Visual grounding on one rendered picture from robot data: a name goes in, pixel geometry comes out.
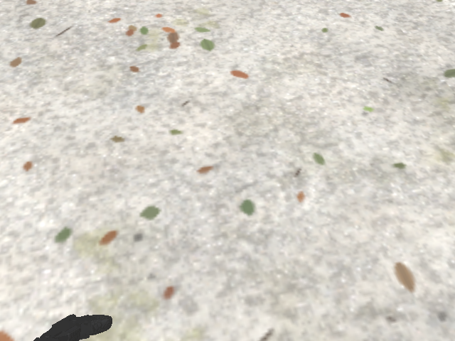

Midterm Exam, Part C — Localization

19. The robot left hand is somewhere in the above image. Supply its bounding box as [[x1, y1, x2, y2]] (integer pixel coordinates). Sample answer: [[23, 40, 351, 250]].
[[34, 314, 112, 341]]

